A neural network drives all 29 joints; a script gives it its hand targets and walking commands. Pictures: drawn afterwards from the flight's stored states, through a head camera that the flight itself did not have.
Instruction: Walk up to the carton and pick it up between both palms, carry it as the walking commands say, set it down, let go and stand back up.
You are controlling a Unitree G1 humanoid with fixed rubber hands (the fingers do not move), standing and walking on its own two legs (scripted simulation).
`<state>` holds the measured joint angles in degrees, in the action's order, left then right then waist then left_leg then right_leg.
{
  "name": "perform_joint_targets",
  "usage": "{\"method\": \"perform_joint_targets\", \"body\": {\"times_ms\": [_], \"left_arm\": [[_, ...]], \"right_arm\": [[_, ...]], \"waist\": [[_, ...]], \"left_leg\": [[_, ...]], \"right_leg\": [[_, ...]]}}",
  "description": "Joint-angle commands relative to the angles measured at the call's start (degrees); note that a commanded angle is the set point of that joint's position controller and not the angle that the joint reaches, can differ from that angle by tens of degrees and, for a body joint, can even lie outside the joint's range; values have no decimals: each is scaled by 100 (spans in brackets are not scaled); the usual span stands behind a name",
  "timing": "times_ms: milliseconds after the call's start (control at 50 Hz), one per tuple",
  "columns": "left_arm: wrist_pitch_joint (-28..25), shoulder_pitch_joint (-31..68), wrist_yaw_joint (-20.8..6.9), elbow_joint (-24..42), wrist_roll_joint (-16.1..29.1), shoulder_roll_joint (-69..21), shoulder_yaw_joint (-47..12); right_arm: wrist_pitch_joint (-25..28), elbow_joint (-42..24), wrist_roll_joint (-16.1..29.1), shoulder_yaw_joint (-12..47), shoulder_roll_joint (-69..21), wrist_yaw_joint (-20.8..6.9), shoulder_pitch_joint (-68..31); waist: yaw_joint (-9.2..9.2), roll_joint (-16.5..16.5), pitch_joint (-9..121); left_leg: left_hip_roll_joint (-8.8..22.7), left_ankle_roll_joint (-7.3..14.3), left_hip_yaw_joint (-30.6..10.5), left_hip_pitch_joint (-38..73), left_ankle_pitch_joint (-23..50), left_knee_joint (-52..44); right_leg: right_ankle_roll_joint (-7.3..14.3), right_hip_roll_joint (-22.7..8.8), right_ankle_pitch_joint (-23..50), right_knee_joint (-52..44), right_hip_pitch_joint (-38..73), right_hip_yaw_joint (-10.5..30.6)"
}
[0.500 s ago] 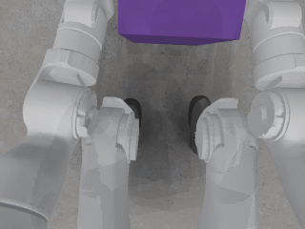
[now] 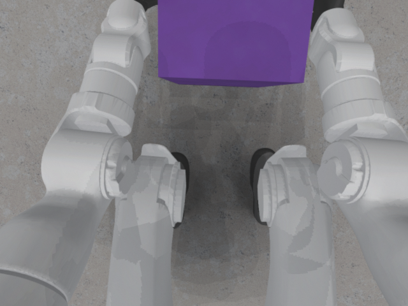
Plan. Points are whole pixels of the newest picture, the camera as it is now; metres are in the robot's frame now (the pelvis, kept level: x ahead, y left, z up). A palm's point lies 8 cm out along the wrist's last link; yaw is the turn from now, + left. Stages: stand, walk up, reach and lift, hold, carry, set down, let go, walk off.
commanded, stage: set down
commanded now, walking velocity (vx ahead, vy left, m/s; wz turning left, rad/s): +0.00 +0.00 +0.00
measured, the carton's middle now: (225, 32) +0.51 +0.00 -0.23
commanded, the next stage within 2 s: none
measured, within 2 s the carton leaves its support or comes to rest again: neither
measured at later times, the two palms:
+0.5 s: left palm (134, 8) +0.52 +0.15 -0.17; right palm (330, 15) +0.53 -0.15 -0.17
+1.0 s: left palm (113, 7) +0.52 +0.18 -0.16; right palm (363, 26) +0.51 -0.21 -0.17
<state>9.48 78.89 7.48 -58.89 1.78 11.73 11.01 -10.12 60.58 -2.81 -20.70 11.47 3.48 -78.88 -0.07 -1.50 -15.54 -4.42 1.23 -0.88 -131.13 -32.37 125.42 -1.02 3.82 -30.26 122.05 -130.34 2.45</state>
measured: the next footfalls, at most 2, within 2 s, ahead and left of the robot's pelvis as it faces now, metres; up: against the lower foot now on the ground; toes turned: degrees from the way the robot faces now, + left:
none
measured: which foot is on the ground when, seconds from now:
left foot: down 0.00-1.00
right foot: down 0.00-1.00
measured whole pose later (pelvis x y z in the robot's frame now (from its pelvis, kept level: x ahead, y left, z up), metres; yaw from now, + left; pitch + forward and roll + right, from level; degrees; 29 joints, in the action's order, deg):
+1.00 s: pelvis -0.01 -0.01 +0.01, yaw +1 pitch +29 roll -2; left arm 6.8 76.5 8.6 -48.3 10.9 19.4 4.2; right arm -5.2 51.5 11.8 -10.4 22.4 8.0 -73.9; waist -0.1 -1.1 -30.9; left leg -4.2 0.6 -0.9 -120.1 -34.3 125.0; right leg -3.0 3.4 -31.6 122.3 -120.3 2.5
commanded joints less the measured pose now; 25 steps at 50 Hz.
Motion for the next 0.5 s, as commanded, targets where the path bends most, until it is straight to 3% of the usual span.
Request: {"method": "perform_joint_targets", "body": {"times_ms": [0, 20, 40, 60, 80, 100, 120, 160, 180, 200, 220, 240, 260, 280, 300, 320, 340, 360, 380, 400, 420, 440, 460, 480], "left_arm": [[-246, 2797, -1520, 572, 26, -5285, -1431], [-247, 3015, -1539, 675, 153, -5361, -1494], [-267, 2902, -1516, 551, 115, -5200, -1390], [-292, 3091, -1541, 700, 197, -5125, -1544], [-274, 2768, -1469, 424, 29, -4921, -1337], [-293, 2737, -1479, 510, 44, -4998, -1424], [-290, 2662, -1448, 328, 39, -4882, -1235], [-361, 2767, -1364, 596, -15, -4444, -1224], [-383, 2614, -1289, 437, -61, -4243, -1150], [-395, 2703, -1268, 562, -29, -4124, -1132], [-424, 2605, -1225, 448, -71, -3857, -1008], [-442, 2535, -1173, 372, -80, -3668, -1007], [-485, 2372, -1060, 465, -169, -3172, -841], [-497, 2342, -1010, 321, -28, -3143, -893], [-594, 2197, -855, 558, -54, -2590, -826], [-625, 2119, -713, 497, -57, -2180, -737], [-667, 1810, -540, 190, -141, -1416, -446], [-742, 1552, -314, 312, -179, -491, -273], [-782, 1316, -166, 194, -38, 2, -336], [-785, 1295, -85, 187, 100, 137, -423], [-832, 1360, 31, 472, 230, 364, -546], [-825, 1389, 99, 341, 464, 486, -739], [-821, 1214, 147, 74, 404, 614, -714], [-829, 1310, 166, 347, 559, 418, -945]], "right_arm": [[225, -393, 90, 1319, -5146, -1369, -2137], [221, -498, -32, 1247, -5087, -1339, -2234], [248, -446, -47, 1208, -4924, -1296, -2191], [235, -469, 7, 1262, -5066, -1314, -2190], [273, -430, -21, 1161, -4790, -1271, -2113], [322, -528, 9, 1137, -4721, -1248, -2112], [317, -352, -79, 1113, -4596, -1200, -1987], [352, -279, -48, 965, -4257, -1133, -2022], [385, -297, 15, 997, -4133, -1099, -1979], [437, -375, 47, 1060, -3994, -1037, -2070], [419, -135, -133, 859, -3863, -978, -1889], [499, -151, -11, 863, -3612, -918, -1799], [520, -121, -78, 649, -3177, -811, -1565], [592, -96, -19, 665, -2911, -742, -1677], [655, -138, -63, 579, -2519, -623, -1472], [770, -207, -3, 509, -1919, -454, -1395], [807, -81, 20, 444, -1281, -283, -1193], [864, -53, 34, 303, -465, -65, -857], [921, 21, 61, 232, 115, 99, -601], [1012, 78, 113, 126, 608, 249, -540], [1058, -193, 332, 307, 659, 357, -658], [1098, -39, 464, 350, 946, 430, -668], [1076, 201, 554, 373, 858, 433, -534], [1140, 11, 698, 488, 920, 444, -561]], "waist": [[679, -168, 6034], [872, -88, 6110], [814, -60, 6018], [892, 18, 6068], [718, -35, 6024], [857, -120, 6085], [779, 2, 6087], [753, -124, 6084], [606, -191, 6019], [644, -145, 6142], [683, 115, 6181], [589, 25, 6031], [574, -126, 6046], [724, -189, 6199], [649, -100, 6205], [706, -155, 6280], [568, -71, 6032], [488, 6, 6218], [618, 64, 6069], [806, -13, 6158], [677, -3, 6461], [784, -91, 6660], [707, -112, 6264], [761, -207, 6581]], "left_leg": [[-375, -179, 80, 2798, 1276, -1062], [-402, -207, 81, 2800, 1303, -1006], [-377, -203, 36, 2723, 1284, -1042], [-361, -211, 68, 2667, 1255, -1008], [-338, -227, 98, 2814, 1246, -1021], [-362, -215, 56, 2800, 1273, -1016], [-357, -223, 73, 2841, 1225, -990], [-292, -263, 61, 2862, 1357, -1022], [-267, -247, 78, 2990, 1279, -1054], [-288, -249, 128, 2846, 1177, -1018], [-274, -238, 80, 2922, 1220, -1039], [-281, -275, 111, 2730, 1231, -1028], [-268, -284, 103, 2947, 1311, -1109], [-223, -292, 75, 3083, 1219, -1128], [-263, -287, 84, 3117, 1257, -1131], [-213, -321, 74, 3317, 1286, -1148], [-142, -326, 150, 3190, 1137, -1159], [-148, -362, 108, 3257, 1264, -1202], [-101, -365, 112, 3302, 1254, -1244], [-72, -413, 30, 3341, 1231, -1228], [-72, -377, 66, 3395, 1295, -1252], [-6, -386, -110, 3763, 1383, -1240], [-19, -390, -43, 3572, 1296, -1351], [14, -428, -34, 3791, 1472, -1309]], "right_leg": [[110, 277, 1238, -415, 2265, -526], [124, 258, 1292, -439, 2368, -506], [104, 262, 1288, -434, 2409, -512], [85, 246, 1372, -422, 2421, -526], [74, 238, 1282, -434, 2475, -567], [101, 261, 1313, -433, 2415, -534], [115, 198, 1207, -471, 2572, -520], [58, 237, 1353, -422, 2488, -544], [74, 166, 1241, -420, 2454, -558], [91, 173, 1259, -495, 2676, -498], [40, 172, 1260, -480, 2801, -549], [32, 176, 1364, -466, 2773, -525], [14, 168, 1401, -483, 2761, -520], [33, 123, 1316, -479, 2774, -582], [39, 91, 1312, -508, 2784, -563], [5, 83, 1330, -543, 2847, -584], [-42, 29, 1194, -620, 2853, -542], [-54, 7, 1366, -582, 3082, -541], [-106, 10, 1250, -628, 2859, -615], [-56, -42, 1202, -686, 2890, -582], [-38, -31, 1322, -733, 3128, -505], [3, -109, 1292, -611, 3012, -544], [-47, -86, 1213, -644, 2693, -593], [26, -74, 1294, -702, 2785, -558]]}}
